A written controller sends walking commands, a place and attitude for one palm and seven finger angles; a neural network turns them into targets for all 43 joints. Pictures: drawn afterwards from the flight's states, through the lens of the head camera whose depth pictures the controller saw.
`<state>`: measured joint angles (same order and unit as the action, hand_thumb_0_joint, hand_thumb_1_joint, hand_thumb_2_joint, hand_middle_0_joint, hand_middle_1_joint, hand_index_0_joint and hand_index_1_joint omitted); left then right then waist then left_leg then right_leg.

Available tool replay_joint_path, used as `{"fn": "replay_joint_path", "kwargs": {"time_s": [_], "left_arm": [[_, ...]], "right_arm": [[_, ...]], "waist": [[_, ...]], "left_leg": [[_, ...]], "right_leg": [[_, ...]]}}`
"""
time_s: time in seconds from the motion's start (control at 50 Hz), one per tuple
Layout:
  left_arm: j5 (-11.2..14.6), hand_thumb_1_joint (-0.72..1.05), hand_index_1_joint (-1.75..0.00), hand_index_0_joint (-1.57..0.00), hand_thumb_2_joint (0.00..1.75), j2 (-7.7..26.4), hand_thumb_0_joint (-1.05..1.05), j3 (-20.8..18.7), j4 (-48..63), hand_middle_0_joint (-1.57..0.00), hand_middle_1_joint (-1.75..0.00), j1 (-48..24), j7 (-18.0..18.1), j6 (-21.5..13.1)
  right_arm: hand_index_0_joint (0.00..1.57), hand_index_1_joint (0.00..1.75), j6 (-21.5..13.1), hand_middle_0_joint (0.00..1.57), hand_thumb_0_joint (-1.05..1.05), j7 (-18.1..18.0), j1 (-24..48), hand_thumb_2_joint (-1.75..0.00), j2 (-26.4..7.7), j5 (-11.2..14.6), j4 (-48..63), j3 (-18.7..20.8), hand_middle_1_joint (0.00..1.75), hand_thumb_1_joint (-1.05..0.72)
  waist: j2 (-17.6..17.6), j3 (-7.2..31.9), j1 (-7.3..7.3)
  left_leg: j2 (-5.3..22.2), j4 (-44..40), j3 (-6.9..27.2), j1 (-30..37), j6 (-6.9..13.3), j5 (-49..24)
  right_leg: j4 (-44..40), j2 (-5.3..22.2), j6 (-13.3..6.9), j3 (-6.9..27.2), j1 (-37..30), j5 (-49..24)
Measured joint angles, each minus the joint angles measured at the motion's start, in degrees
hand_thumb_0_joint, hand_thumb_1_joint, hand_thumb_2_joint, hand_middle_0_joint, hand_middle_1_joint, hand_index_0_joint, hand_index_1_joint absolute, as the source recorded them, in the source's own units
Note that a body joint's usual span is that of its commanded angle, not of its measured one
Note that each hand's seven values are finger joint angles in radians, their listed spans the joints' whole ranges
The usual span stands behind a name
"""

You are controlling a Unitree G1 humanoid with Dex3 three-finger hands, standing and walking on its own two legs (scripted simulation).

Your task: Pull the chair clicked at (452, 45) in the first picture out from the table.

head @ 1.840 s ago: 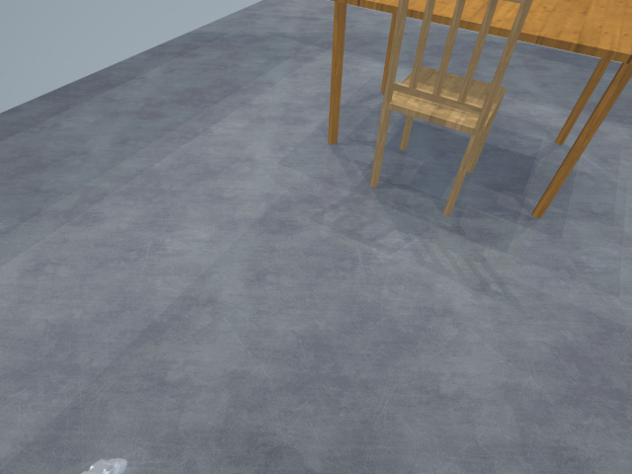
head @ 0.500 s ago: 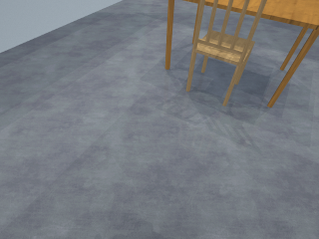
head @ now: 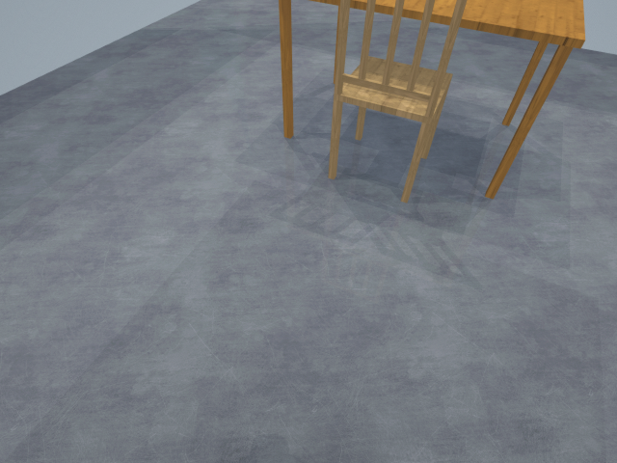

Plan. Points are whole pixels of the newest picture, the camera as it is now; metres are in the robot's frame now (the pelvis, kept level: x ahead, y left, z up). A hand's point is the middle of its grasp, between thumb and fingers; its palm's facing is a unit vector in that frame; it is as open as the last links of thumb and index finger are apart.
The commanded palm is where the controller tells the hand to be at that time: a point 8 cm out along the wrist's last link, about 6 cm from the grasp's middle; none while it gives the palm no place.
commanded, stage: walk to a spot facing it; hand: left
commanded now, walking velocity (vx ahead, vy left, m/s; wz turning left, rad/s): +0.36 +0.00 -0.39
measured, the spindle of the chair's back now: (393, 37) +1.46 -0.19 -0.04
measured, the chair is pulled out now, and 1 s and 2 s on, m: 0.00 0.00 0.00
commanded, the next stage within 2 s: turn to face it in 1.54 s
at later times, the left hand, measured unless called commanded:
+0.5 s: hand (161, 439) +0.18 +0.25 -0.18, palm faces -0.12 -0.98 -0.18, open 7.4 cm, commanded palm none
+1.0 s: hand (297, 242) +0.58 +0.07 -0.16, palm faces -0.43 -0.89 -0.16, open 7.3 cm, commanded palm none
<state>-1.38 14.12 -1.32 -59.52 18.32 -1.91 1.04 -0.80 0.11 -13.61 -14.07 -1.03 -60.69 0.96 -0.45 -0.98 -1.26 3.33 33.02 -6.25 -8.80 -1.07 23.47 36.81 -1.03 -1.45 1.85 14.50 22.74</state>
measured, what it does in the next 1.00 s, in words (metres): walks ahead, turning right: left foot, then right foot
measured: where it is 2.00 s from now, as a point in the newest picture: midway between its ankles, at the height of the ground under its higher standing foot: (355, 323)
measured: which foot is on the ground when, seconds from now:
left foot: down 0.00-0.04, up 0.06-0.36, down 0.38-0.92, up 0.94-1.00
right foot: down 0.00-0.38, up 0.40-0.90, down 0.92-1.00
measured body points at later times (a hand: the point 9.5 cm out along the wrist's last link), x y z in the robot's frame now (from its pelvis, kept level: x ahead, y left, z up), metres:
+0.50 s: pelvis +0.18 +0.05 +0.00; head +0.22 +0.08 +0.45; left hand +0.19 +0.30 -0.17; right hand +0.25 -0.19 -0.13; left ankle +0.24 +0.14 -0.73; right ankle +0.05 -0.06 -0.63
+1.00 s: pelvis +0.39 -0.02 -0.01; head +0.43 -0.04 +0.44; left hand +0.61 +0.12 -0.15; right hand +0.20 -0.17 -0.15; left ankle +0.29 +0.13 -0.64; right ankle +0.41 -0.13 -0.73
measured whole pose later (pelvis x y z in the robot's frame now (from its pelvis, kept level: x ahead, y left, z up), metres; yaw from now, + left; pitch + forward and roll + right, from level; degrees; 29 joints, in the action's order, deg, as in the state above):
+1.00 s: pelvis +0.39 -0.02 -0.01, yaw -22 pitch -1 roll -1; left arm -1.1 9.8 -2.4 -54.6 3.9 -1.3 -3.3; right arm -1.3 -0.2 -25.6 -7.8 -0.7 -66.6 1.7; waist 0.1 -6.3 3.9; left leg 7.7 65.5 -8.6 -13.3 -1.7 27.7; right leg 37.2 0.9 -4.0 -8.2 21.9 14.3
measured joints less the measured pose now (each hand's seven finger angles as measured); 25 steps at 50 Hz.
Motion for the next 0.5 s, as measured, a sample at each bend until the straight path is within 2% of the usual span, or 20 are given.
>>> {"fn": "replay_joint_path", "kwargs": {"time_s": [0.04, 0.06, 0.12, 0.16, 0.2, 0.26, 0.34, 0.36, 0.38, 0.42, 0.46, 0.5], "left_arm": [[-0.2, 0.91, -0.29, -0.20, 0.90, -1.4, 0.01, -0.2, 0.0, -0.20, -0.30, 0.8, -0.1, -0.7], [-0.2, 0.91, -0.29, -0.20, 0.90, -2.0, 0.01, -0.3, 0.1, -0.20, -0.30, 1.2, 0.1, -1.6], [-0.1, 0.91, -0.29, -0.21, 0.90, -3.6, 0.00, -0.3, 0.6, -0.20, -0.30, 3.6, 1.4, -3.6], [-0.2, 0.91, -0.29, -0.21, 0.90, -4.6, 0.00, -0.1, 0.2, -0.20, -0.30, 5.5, 1.9, -3.9], [-0.4, 0.91, -0.29, -0.21, 0.90, -5.5, 0.00, 0.2, -0.9, -0.20, -0.30, 7.1, 2.1, -3.8], [-0.4, 0.91, -0.29, -0.21, 0.90, -6.3, 0.00, 0.3, -2.6, -0.20, -0.30, 8.7, 2.2, -3.5], [-0.4, 0.90, -0.30, -0.21, 0.90, -5.9, 0.01, -0.3, -4.1, -0.20, -0.30, 9.0, 2.2, -3.1], [-0.2, 0.90, -0.30, -0.21, 0.90, -5.5, 0.01, -0.6, -4.3, -0.20, -0.30, 9.0, 2.2, -3.1], [-0.1, 0.90, -0.30, -0.21, 0.90, -5.3, 0.01, -1.0, -4.4, -0.20, -0.30, 9.1, 2.1, -3.0], [0.3, 0.90, -0.30, -0.21, 0.90, -4.1, 0.01, -1.8, -4.4, -0.20, -0.30, 7.2, 1.9, -2.2], [0.1, 0.91, -0.29, -0.21, 0.90, -2.8, 0.01, -2.4, -3.9, -0.20, -0.30, 4.7, 1.9, -1.7], [-0.3, 0.91, -0.29, -0.20, 0.90, -1.4, 0.01, -2.9, -2.6, -0.20, -0.30, 1.8, 1.5, -1.6]], "right_arm": [[0.20, 0.30, 0.0, 0.20, 0.01, -0.2, -1.8, -0.90, 0.1, 0.1, -0.2, 0.4, 0.30, -0.90], [0.20, 0.30, 0.3, 0.20, 0.01, -0.2, -2.5, -0.90, 0.3, 0.1, -0.7, 0.5, 0.30, -0.90], [0.20, 0.30, 1.5, 0.20, 0.01, -0.1, -2.1, -0.90, 1.2, -0.1, -1.9, 0.4, 0.30, -0.91], [0.20, 0.30, 1.5, 0.20, 0.01, 0.1, -0.6, -0.90, 1.6, -0.2, -1.2, 0.6, 0.30, -0.91], [0.20, 0.30, 1.3, 0.20, 0.01, 0.4, 1.4, -0.90, 2.1, -0.1, 0.3, 0.9, 0.30, -0.91], [0.20, 0.30, 0.7, 0.20, 0.01, 1.1, 4.7, -0.90, 2.9, 0.2, 3.0, 1.2, 0.30, -0.91], [0.20, 0.30, -0.9, 0.20, 0.01, 1.6, 8.0, -0.90, 4.1, 0.6, 5.9, 1.1, 0.30, -0.91], [0.20, 0.30, -1.6, 0.20, 0.01, 1.4, 8.3, -0.90, 4.3, 0.5, 6.5, 0.9, 0.30, -0.91], [0.20, 0.30, -2.4, 0.20, 0.01, 1.2, 8.5, -0.90, 4.3, 0.4, 7.0, 0.7, 0.30, -0.91], [0.20, 0.30, -3.6, 0.20, 0.01, 0.6, 8.8, -0.90, 4.9, -0.2, 7.2, 0.6, 0.30, -0.91], [0.20, 0.30, -3.5, 0.20, 0.00, 0.1, 7.8, -0.90, 5.7, -0.3, 6.6, 0.4, 0.30, -0.91], [0.20, 0.30, -3.6, 0.20, 0.00, -0.3, 5.8, -0.90, 6.4, -0.4, 5.4, 0.3, 0.30, -0.91]], "waist": [[1.9, -0.7, 0.74], [2.2, -0.8, 0.76], [1.3, -1.3, -0.84], [0.7, -1.7, -1.14], [0.2, -1.8, -0.96], [-0.3, -2.2, -0.84], [-1.3, -2.9, -1.17], [-1.5, -3.0, -1.11], [-1.4, -2.9, -0.99], [-2.2, -3.5, -0.95], [-2.7, -3.4, -0.90], [-2.9, -2.8, -0.60]], "left_leg": [[2.0, 5.3, 0.6, -1.3, -0.2, 2.9], [2.3, 10.9, 1.2, -3.5, -0.2, 4.6], [0.9, 27.6, 2.5, -11.7, -0.4, 6.2], [0.7, 31.2, 2.1, -16.5, -1.0, 3.7], [1.1, 29.9, 1.5, -20.4, -1.5, 0.3], [1.7, 23.2, 1.4, -23.9, -1.6, -5.3], [1.3, 9.3, 1.5, -21.6, -0.7, -9.9], [0.9, 5.5, 1.2, -19.6, -0.4, -11.0], [0.9, 2.8, 1.0, -17.5, 0.7, -12.3], [1.0, 6.8, -0.8, -17.1, 3.0, -10.1], [1.1, 6.7, -2.6, -14.6, 3.6, -7.5], [0.8, 3.3, -3.9, -11.2, 3.5, -7.5]], "right_leg": [[0.7, -1.0, -0.2, -1.9, -0.9, -0.7], [0.9, -1.4, -0.4, -2.4, -1.3, 0.4], [-2.1, -1.7, -0.7, -1.2, -3.7, 1.0], [-5.8, -1.6, -0.8, 0.1, -6.0, -0.2], [-9.4, -1.3, -0.5, 1.3, -8.3, -1.2], [-13.7, -0.9, 0.3, 3.1, -11.2, -1.9], [-14.7, 0.0, 2.0, 5.2, -14.4, 0.4], [-12.9, 0.2, 2.3, 5.6, -14.6, 2.1], [-8.6, 0.1, 2.2, 5.8, -13.5, 4.4], [9.5, 0.1, 0.7, 4.7, -7.0, 7.0], [25.7, 0.3, -0.2, 2.2, 0.5, 4.4], [33.3, 1.7, -0.3, -1.0, 6.7, 0.1]]}}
